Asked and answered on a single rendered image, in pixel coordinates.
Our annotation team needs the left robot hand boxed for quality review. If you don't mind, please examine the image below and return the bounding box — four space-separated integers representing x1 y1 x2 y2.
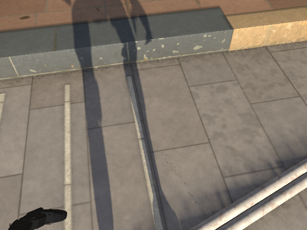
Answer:
8 207 67 230

